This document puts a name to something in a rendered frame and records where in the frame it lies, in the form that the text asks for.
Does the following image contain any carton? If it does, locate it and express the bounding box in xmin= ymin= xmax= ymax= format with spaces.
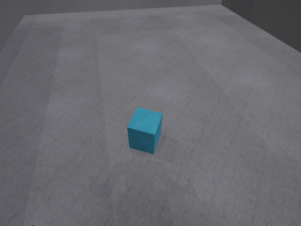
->
xmin=127 ymin=107 xmax=163 ymax=154

